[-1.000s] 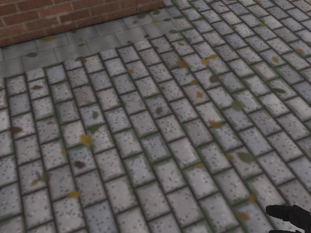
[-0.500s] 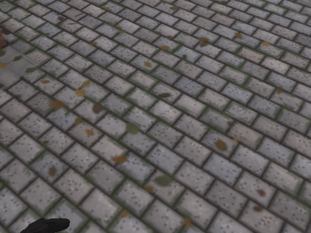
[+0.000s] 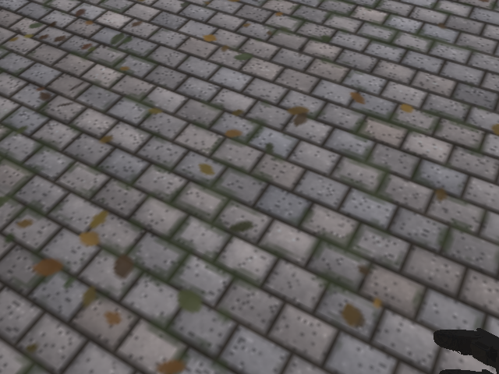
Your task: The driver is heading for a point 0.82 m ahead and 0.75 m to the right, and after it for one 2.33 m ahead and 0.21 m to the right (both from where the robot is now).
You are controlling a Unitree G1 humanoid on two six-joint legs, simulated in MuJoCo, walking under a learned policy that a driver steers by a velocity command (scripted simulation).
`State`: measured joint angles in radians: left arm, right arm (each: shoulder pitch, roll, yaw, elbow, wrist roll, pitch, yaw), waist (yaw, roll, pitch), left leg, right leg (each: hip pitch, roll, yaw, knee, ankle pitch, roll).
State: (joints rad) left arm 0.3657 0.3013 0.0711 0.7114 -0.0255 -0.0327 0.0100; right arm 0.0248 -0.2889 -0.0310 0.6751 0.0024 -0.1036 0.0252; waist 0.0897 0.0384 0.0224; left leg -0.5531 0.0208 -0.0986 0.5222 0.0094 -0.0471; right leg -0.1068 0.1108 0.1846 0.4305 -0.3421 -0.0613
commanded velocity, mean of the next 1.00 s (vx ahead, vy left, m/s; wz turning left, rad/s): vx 0.42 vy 0.00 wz -0.60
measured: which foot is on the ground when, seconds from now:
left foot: up 0.00-0.04, down 0.06-0.58, up 0.60-1.00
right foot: down 0.00-0.06, up 0.08-0.56, down 0.58-1.00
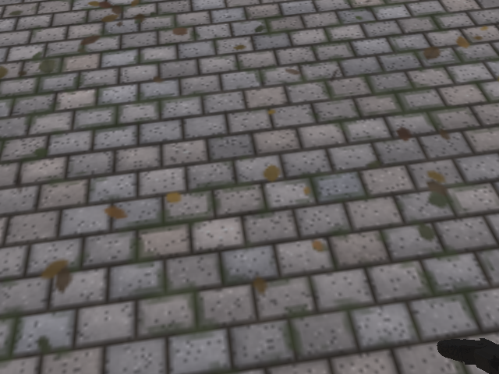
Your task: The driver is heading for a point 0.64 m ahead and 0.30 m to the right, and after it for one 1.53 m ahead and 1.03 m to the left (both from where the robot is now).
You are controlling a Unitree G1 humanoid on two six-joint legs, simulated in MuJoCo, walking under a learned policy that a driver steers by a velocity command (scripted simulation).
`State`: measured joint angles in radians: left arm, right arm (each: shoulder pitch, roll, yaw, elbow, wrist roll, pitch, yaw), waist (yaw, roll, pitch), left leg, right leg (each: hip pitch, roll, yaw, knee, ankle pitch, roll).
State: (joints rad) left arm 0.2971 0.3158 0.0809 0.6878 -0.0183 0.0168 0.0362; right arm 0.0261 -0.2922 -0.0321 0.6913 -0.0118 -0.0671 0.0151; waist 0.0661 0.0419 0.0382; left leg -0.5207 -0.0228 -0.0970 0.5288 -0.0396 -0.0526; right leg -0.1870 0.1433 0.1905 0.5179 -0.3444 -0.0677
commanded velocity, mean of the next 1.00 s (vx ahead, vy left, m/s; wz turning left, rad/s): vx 0.03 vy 0.00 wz -0.47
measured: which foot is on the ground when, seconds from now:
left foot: up 0.00-0.00, down 0.02-0.46, up 0.48-0.88, down 0.90-1.00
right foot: down 0.00-0.04, up 0.06-0.44, down 0.46-1.00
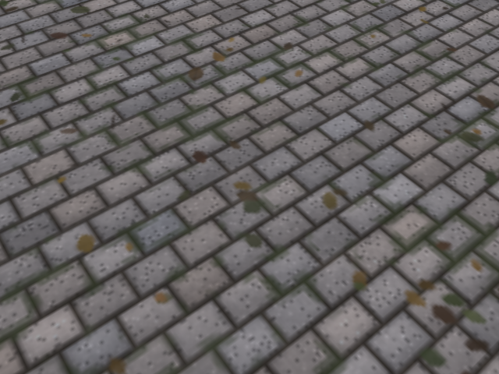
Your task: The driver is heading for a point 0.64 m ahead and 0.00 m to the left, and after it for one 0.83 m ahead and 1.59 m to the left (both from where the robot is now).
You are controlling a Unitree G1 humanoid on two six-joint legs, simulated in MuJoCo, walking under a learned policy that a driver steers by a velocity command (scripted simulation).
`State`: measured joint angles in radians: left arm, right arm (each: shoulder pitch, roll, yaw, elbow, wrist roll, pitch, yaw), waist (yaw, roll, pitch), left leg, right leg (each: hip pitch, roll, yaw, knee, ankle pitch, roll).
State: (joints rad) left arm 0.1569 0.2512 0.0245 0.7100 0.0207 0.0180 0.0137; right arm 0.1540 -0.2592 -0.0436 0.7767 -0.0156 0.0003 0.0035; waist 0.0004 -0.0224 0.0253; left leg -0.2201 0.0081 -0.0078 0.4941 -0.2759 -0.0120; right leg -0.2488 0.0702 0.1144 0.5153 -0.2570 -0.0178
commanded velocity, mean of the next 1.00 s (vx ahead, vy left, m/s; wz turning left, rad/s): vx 0.35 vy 0.00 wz -0.03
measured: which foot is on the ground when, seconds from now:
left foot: down 0.00-0.24, up 0.26-0.68, down 0.70-1.00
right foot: down 0.00-0.70, up 0.72-1.00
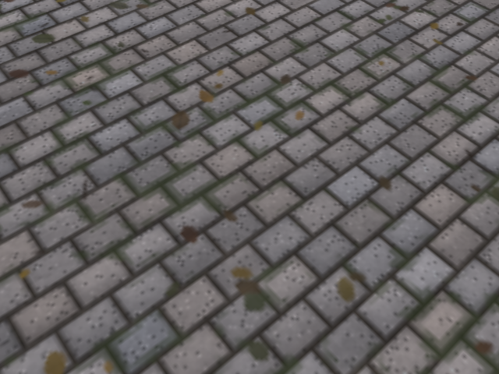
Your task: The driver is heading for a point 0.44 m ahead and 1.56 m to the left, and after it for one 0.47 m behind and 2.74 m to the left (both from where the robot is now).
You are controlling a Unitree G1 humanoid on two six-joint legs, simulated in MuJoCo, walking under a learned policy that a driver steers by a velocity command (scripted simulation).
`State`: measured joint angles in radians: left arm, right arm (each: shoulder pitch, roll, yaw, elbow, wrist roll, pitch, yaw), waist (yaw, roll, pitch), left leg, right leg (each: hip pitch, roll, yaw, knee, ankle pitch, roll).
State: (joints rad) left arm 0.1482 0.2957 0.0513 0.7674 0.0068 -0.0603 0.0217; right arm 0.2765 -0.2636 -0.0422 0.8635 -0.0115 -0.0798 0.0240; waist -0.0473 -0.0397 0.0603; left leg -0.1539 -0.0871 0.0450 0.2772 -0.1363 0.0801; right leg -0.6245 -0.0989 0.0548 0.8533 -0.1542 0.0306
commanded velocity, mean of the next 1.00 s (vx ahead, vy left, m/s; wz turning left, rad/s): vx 0.09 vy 0.00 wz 0.47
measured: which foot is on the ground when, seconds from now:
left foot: down 0.00-0.18, up 0.20-0.54, down 0.56-1.00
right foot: up 0.00-0.14, down 0.16-0.56, up 0.58-1.00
